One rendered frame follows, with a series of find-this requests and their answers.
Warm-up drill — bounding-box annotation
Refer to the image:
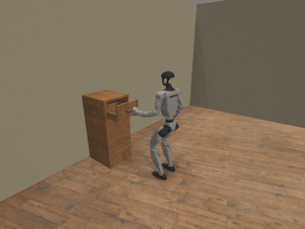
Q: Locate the robot foot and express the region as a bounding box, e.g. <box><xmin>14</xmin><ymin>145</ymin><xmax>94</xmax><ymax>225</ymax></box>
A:
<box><xmin>152</xmin><ymin>171</ymin><xmax>167</xmax><ymax>180</ymax></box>
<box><xmin>162</xmin><ymin>163</ymin><xmax>175</xmax><ymax>172</ymax></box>

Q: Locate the left robot foot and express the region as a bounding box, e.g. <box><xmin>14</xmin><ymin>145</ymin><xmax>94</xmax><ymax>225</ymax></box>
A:
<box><xmin>152</xmin><ymin>171</ymin><xmax>167</xmax><ymax>180</ymax></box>

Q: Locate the right robot foot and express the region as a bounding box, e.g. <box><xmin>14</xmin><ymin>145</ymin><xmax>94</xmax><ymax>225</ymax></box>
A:
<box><xmin>162</xmin><ymin>163</ymin><xmax>175</xmax><ymax>172</ymax></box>

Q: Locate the drawer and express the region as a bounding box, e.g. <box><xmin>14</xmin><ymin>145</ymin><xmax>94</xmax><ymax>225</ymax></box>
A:
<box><xmin>106</xmin><ymin>99</ymin><xmax>138</xmax><ymax>122</ymax></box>

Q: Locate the robot right forearm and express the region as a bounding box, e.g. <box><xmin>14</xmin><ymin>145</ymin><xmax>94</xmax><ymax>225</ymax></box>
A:
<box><xmin>172</xmin><ymin>109</ymin><xmax>183</xmax><ymax>118</ymax></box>

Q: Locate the robot right upper arm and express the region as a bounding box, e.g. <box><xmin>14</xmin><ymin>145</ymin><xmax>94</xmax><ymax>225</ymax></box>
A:
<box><xmin>176</xmin><ymin>89</ymin><xmax>184</xmax><ymax>110</ymax></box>

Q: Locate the robot left forearm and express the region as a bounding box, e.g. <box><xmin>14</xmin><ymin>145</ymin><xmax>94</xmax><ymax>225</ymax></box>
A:
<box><xmin>137</xmin><ymin>110</ymin><xmax>156</xmax><ymax>117</ymax></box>

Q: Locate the robot left hand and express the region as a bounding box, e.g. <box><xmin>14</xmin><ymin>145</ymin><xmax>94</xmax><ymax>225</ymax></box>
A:
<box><xmin>132</xmin><ymin>107</ymin><xmax>139</xmax><ymax>116</ymax></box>

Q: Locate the robot left upper arm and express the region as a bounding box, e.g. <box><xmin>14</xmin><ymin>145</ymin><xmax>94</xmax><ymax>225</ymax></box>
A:
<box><xmin>154</xmin><ymin>91</ymin><xmax>165</xmax><ymax>116</ymax></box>

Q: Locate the cabinet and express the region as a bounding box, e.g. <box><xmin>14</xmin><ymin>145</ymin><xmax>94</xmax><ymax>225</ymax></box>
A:
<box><xmin>81</xmin><ymin>90</ymin><xmax>132</xmax><ymax>169</ymax></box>

